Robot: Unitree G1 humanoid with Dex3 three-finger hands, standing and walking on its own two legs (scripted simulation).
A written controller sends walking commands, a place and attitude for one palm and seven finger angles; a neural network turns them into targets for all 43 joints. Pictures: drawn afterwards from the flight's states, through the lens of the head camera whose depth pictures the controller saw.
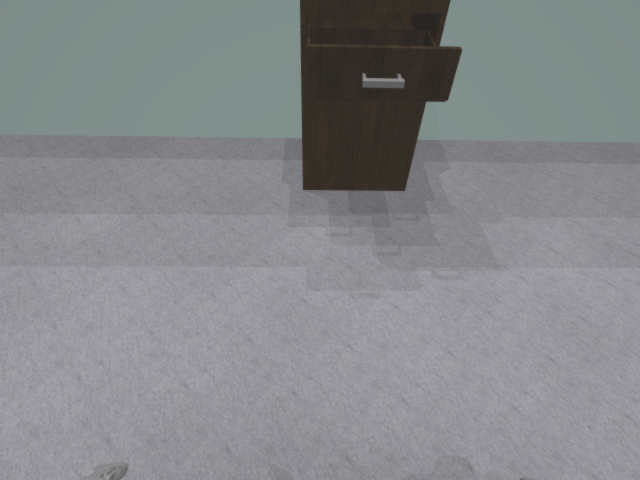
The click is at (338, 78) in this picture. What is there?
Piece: drawer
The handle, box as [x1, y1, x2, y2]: [362, 73, 404, 87]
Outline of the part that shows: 362,73 362,87 403,87 404,80 401,78 400,74 397,74 397,78 394,79 366,78 365,74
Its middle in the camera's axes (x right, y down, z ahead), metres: +0.18 -0.48 +1.16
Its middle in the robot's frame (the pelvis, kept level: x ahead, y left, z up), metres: +1.20 -0.12 -0.05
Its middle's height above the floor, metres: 0.72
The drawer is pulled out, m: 0.30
